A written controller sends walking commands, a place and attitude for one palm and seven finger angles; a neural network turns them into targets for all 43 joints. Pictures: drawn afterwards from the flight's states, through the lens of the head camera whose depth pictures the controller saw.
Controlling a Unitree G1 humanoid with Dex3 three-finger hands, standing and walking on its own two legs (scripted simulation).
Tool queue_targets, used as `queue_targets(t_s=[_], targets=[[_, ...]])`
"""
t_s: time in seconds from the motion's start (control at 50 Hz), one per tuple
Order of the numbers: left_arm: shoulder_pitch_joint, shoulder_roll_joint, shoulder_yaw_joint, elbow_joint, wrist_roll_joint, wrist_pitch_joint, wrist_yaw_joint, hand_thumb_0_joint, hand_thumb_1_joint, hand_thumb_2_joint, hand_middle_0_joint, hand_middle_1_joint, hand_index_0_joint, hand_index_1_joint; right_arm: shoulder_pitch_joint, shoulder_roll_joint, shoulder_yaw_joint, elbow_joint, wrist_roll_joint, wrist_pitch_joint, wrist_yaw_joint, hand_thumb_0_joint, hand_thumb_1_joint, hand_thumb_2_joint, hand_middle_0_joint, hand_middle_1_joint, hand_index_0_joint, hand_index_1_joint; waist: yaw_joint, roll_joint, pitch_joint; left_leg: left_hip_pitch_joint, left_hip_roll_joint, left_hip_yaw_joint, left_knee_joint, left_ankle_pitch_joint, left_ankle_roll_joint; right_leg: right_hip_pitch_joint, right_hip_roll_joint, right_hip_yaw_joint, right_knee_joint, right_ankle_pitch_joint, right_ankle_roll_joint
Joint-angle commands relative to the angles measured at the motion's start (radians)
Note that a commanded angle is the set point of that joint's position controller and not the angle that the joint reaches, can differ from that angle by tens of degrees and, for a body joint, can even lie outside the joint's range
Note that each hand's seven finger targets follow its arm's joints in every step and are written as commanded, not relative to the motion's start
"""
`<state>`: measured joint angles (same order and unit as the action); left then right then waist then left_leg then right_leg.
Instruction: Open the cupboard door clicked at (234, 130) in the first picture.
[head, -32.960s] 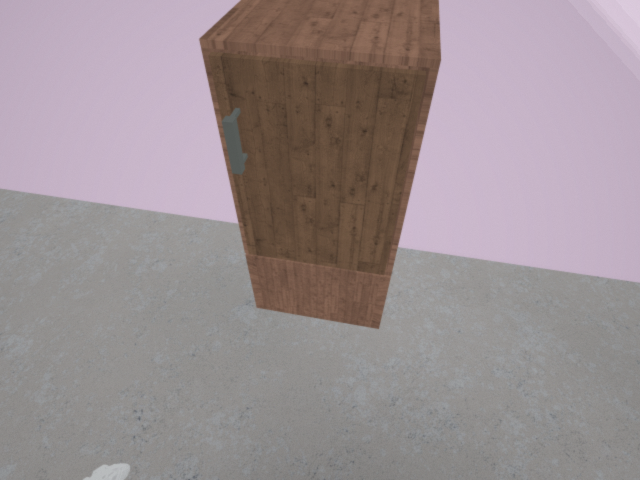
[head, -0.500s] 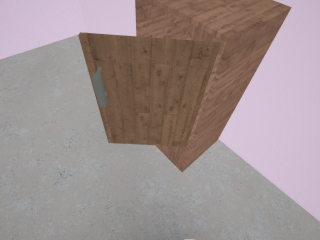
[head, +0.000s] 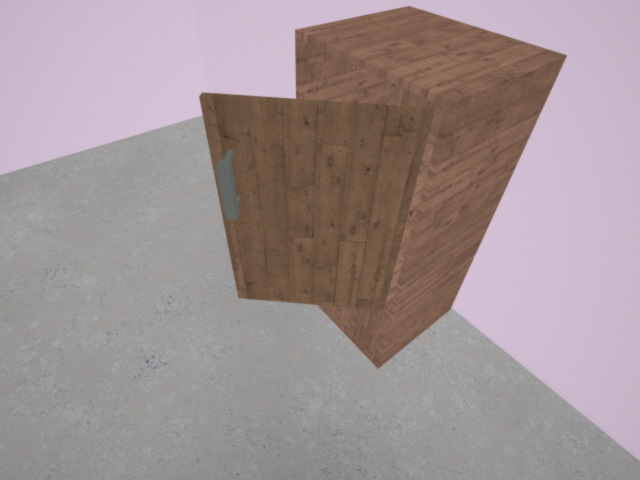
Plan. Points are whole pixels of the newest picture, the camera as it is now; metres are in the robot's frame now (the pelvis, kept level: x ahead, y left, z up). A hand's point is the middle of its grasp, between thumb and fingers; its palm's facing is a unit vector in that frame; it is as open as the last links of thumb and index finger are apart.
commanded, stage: come to a stop and stand still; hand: left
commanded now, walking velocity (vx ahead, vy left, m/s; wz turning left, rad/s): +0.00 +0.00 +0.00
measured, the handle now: (231, 184) +0.65 +0.23 +0.00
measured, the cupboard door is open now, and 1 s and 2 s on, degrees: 47 47 47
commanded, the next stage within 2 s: look again from close up in 0.50 s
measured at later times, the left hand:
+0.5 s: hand out of the picture -0.02 +0.23 -0.17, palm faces -0.01 -0.97 -0.26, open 7.4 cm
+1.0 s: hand out of the picture -0.08 +0.20 -0.18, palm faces +0.04 -0.98 -0.17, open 7.4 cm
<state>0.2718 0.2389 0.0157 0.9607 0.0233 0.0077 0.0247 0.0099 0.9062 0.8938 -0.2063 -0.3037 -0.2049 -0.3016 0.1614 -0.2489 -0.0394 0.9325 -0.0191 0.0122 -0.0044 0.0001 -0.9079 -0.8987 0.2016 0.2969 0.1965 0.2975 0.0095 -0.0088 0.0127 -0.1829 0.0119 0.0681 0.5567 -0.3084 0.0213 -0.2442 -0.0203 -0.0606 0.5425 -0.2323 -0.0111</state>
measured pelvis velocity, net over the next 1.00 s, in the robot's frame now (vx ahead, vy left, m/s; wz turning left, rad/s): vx -0.04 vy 0.04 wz -0.01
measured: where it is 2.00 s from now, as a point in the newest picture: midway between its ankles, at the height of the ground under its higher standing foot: outside the picture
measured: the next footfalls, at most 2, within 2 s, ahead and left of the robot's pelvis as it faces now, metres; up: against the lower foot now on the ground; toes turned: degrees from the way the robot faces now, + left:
right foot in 1.86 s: +0.22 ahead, -0.12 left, +0.00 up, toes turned -11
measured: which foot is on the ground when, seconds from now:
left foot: down 0.00-1.00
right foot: down 0.00-1.00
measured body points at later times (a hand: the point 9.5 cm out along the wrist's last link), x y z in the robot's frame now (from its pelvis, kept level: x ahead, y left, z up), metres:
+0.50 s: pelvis -0.04 +0.02 +0.01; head -0.06 +0.02 +0.45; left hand -0.02 +0.28 -0.15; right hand -0.07 -0.24 -0.14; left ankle +0.00 +0.10 -0.73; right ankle +0.04 -0.11 -0.73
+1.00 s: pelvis -0.04 +0.04 +0.00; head -0.06 +0.04 +0.45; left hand -0.08 +0.25 -0.16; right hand -0.03 -0.18 -0.16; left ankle +0.00 +0.10 -0.73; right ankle +0.04 -0.11 -0.73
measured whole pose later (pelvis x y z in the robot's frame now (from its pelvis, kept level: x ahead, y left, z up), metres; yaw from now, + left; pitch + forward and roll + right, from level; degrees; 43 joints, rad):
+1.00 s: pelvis -0.04 +0.04 +0.00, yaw -1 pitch -3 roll +0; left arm 0.40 0.12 0.01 1.08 0.04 0.00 0.04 0.01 0.91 0.89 -0.20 -0.30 -0.20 -0.30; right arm 0.30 -0.14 -0.03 1.08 -0.01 0.02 0.00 0.00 -0.91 -0.90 0.20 0.30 0.20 0.30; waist 0.00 -0.01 0.01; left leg -0.24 -0.04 0.10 0.49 -0.22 0.08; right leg -0.30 -0.05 0.01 0.47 -0.15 0.03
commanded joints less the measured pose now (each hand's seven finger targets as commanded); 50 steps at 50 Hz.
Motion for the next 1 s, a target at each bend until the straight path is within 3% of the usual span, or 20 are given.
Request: queue_targets(t_s=[0.0, 0.08, 0.14, 0.24, 0.32, 0.38, 0.48, 0.56, 0.7, 0.82, 0.9, 0.98], targets=[[-0.048, 0.197, 0.044, -0.073, 0.001, -0.028, 0.000, 0.000, 0.900, 0.900, -0.200, -0.300, -0.200, -0.300, 0.003, -0.187, -0.038, -0.056, -0.009, -0.020, -0.003, 0.000, -0.900, -0.900, 0.200, 0.300, 0.200, 0.300, -0.020, 0.022, 0.090, -0.130, 0.084, -0.130, -0.206, -0.154, 0.038, -0.058, -0.073, 0.151, -0.194, -0.192, -0.030], [-0.025, 0.192, 0.043, -0.058, 0.004, -0.022, -0.004, 0.000, 0.900, 0.900, -0.200, -0.300, -0.200, -0.300, 0.025, -0.187, -0.033, -0.046, -0.012, -0.016, 0.003, 0.000, -0.900, -0.900, 0.200, 0.300, 0.200, 0.300, -0.012, 0.028, 0.088, -0.182, 0.086, -0.141, -0.242, -0.255, 0.036, -0.041, -0.066, 0.135, -0.201, -0.242, -0.016], [-0.023, 0.184, 0.042, -0.052, 0.003, -0.024, -0.004, 0.000, 0.900, 0.900, -0.200, -0.300, -0.200, -0.300, 0.057, -0.180, -0.028, -0.028, -0.013, -0.019, 0.002, 0.000, -0.900, -0.900, 0.200, 0.300, 0.200, 0.300, -0.016, -0.011, 0.059, -0.169, 0.083, -0.139, -0.234, -0.220, 0.036, -0.036, -0.073, 0.144, -0.211, -0.236, -0.018], [-0.016, 0.175, 0.036, -0.033, -0.002, -0.027, -0.006, 0.000, 0.900, 0.900, -0.200, -0.300, -0.200, -0.300, 0.089, -0.172, -0.018, 0.010, -0.010, -0.027, 0.001, 0.000, -0.900, -0.900, 0.200, 0.300, 0.200, 0.300, -0.014, -0.005, 0.032, -0.167, 0.091, -0.146, -0.247, -0.184, 0.033, 0.001, -0.083, 0.149, -0.210, -0.189, -0.021], [0.000, 0.168, 0.034, -0.013, 0.000, -0.022, -0.002, 0.000, 0.900, 0.900, -0.200, -0.300, -0.200, -0.300, 0.117, -0.163, -0.016, 0.043, -0.007, -0.023, 0.003, 0.000, -0.900, -0.900, 0.200, 0.300, 0.200, 0.300, -0.014, -0.001, 0.055, -0.192, 0.096, -0.159, -0.268, -0.226, 0.032, -0.008, -0.083, 0.150, -0.210, -0.213, -0.018], [0.020, 0.150, 0.029, 0.008, -0.002, -0.024, 0.000, 0.000, 0.900, 0.900, -0.200, -0.300, -0.200, -0.300, 0.138, -0.147, -0.013, 0.072, -0.005, -0.024, -0.001, 0.000, -0.900, -0.900, 0.200, 0.300, 0.200, 0.300, -0.015, -0.031, 0.065, -0.189, 0.091, -0.147, -0.253, -0.182, 0.029, -0.005, -0.089, 0.164, -0.217, -0.190, -0.020], [0.049, 0.119, 0.023, 0.031, -0.001, -0.019, 0.004, 0.000, 0.900, 0.900, -0.200, -0.300, -0.200, -0.300, 0.171, -0.114, -0.009, 0.106, -0.003, -0.018, -0.002, 0.000, -0.900, -0.900, 0.200, 0.300, 0.200, 0.300, -0.018, -0.001, 0.078, -0.192, 0.087, -0.144, -0.253, -0.214, 0.025, -0.030, -0.089, 0.164, -0.224, -0.231, -0.013], [0.082, 0.068, 0.015, 0.049, 0.000, -0.017, 0.007, 0.000, 0.900, 0.900, -0.200, -0.300, -0.200, -0.300, 0.179, -0.081, -0.006, 0.121, -0.002, -0.020, -0.006, 0.000, -0.900, -0.900, 0.200, 0.300, 0.200, 0.300, -0.014, 0.032, 0.066, -0.197, 0.100, -0.155, -0.273, -0.199, 0.024, -0.003, -0.073, 0.140, -0.183, -0.136, -0.011], [0.136, 0.011, 0.009, 0.073, 0.007, -0.014, 0.013, 0.000, 0.900, 0.900, -0.200, -0.300, -0.200, -0.300, 0.176, -0.049, -0.010, 0.121, 0.003, -0.015, -0.009, 0.000, -0.900, -0.900, 0.200, 0.300, 0.200, 0.300, -0.009, 0.036, 0.094, -0.224, 0.115, -0.169, -0.305, -0.253, 0.026, -0.007, -0.056, 0.112, -0.147, -0.090, 0.001], [0.171, -0.013, 0.008, 0.083, 0.010, -0.019, 0.017, 0.000, 0.900, 0.900, -0.200, -0.300, -0.200, -0.300, 0.169, -0.036, -0.014, 0.113, 0.008, -0.017, -0.010, 0.000, -0.900, -0.900, 0.200, 0.300, 0.200, 0.300, -0.008, 0.023, 0.094, -0.203, 0.118, -0.174, -0.303, -0.238, 0.031, -0.019, -0.054, 0.114, -0.137, -0.048, 0.003], [0.188, -0.030, 0.011, 0.084, 0.013, -0.017, 0.018, 0.000, 0.900, 0.900, -0.200, -0.300, -0.200, -0.300, 0.170, -0.028, -0.019, 0.108, 0.006, -0.012, -0.011, 0.000, -0.900, -0.900, 0.200, 0.300, 0.200, 0.300, -0.011, 0.021, 0.126, -0.219, 0.116, -0.178, -0.312, -0.286, 0.033, -0.058, -0.047, 0.118, -0.134, -0.101, 0.007], [0.206, -0.041, 0.011, 0.090, 0.012, -0.020, 0.018, 0.000, 0.900, 0.900, -0.200, -0.300, -0.200, -0.300, 0.166, -0.022, -0.019, 0.106, 0.007, -0.017, -0.012, 0.000, -0.900, -0.900, 0.200, 0.300, 0.200, 0.300, -0.009, 0.025, 0.112, -0.201, 0.118, -0.180, -0.310, -0.248, 0.036, -0.049, -0.046, 0.121, -0.123, -0.045, 0.004]])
